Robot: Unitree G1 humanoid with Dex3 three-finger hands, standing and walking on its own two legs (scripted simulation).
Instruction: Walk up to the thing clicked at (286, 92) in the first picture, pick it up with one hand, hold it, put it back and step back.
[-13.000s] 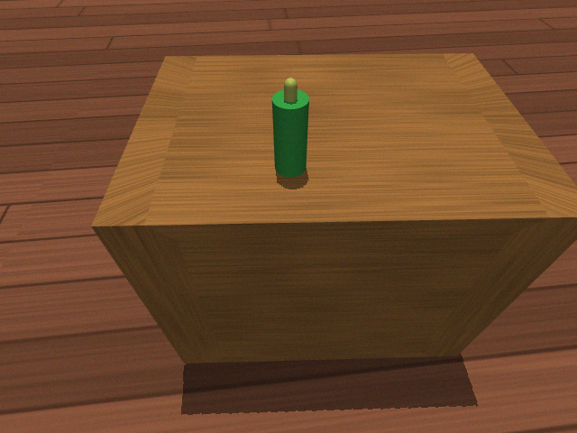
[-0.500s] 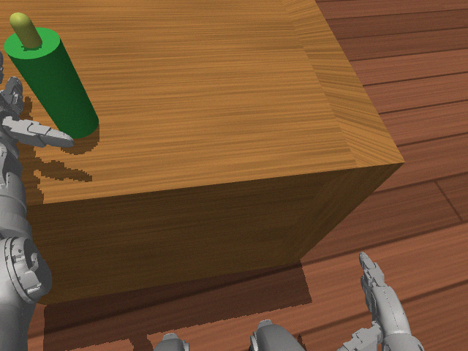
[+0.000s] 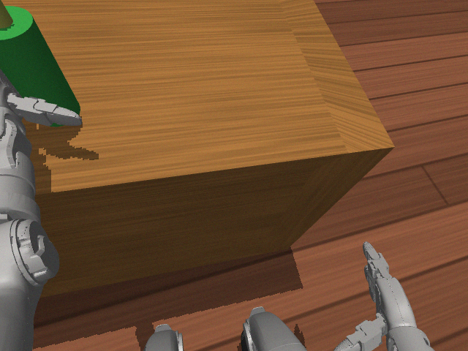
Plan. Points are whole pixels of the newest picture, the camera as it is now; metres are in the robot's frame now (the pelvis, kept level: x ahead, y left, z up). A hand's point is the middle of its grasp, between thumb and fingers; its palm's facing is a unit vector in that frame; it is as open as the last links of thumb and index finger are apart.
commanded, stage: close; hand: left
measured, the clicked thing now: (28, 63) +0.53 +0.23 +0.14
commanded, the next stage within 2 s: settle in 0.70 s
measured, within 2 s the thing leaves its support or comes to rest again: leaves its support in 1.02 s
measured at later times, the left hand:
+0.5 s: hand (40, 80) +0.54 +0.23 +0.10, palm faces +0.17 -0.98 -0.02, open 12.8 cm
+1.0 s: hand (46, 91) +0.52 +0.22 +0.10, palm faces +0.16 -0.99 -0.03, open 9.0 cm
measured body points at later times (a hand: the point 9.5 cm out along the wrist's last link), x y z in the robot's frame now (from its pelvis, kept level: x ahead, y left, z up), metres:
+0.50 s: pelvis +0.00 +0.00 -0.01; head +0.12 +0.03 +0.43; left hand +0.53 +0.28 +0.11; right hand +0.15 -0.26 -0.03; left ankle +0.00 +0.13 -0.67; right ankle +0.01 -0.14 -0.67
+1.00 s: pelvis +0.01 +0.00 +0.00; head +0.12 +0.02 +0.44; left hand +0.51 +0.27 +0.10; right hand +0.16 -0.26 -0.03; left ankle +0.00 +0.13 -0.67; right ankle +0.01 -0.14 -0.67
